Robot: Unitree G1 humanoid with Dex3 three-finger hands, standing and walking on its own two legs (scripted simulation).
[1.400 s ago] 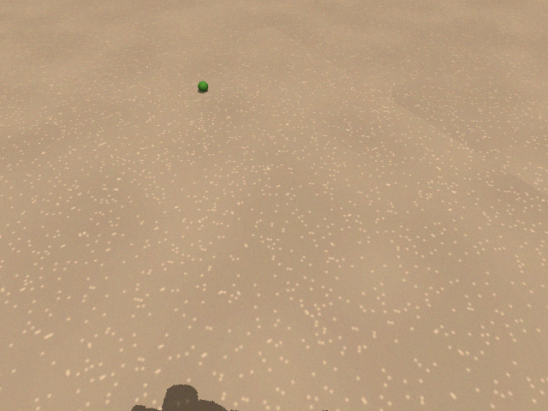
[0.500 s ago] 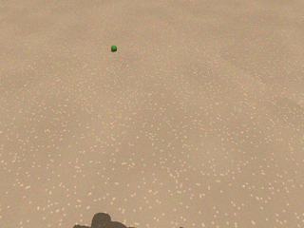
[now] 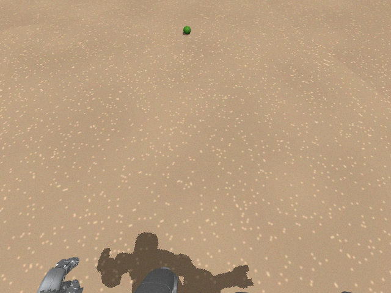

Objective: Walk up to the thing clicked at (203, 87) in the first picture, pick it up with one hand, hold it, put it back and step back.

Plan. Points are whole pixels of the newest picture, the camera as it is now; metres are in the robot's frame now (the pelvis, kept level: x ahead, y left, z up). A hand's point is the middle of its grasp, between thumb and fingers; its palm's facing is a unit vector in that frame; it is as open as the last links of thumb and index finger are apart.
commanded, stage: walk up
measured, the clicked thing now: (187, 30) +2.34 +0.14 -0.74
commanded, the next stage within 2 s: stand in 1.50 s
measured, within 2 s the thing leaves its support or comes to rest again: neither
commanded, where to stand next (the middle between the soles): +0.07 +0.00 m, yaw +28 degrees
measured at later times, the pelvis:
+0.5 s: pelvis +0.00 -0.02 -0.03, yaw +17 degrees
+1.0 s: pelvis +0.00 -0.02 -0.02, yaw +28 degrees
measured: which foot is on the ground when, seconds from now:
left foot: up 0.00-0.16, down 0.18-0.50, up 0.52-0.80, down 0.82-1.00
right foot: down 0.00-0.18, up 0.20-0.46, down 0.48-1.00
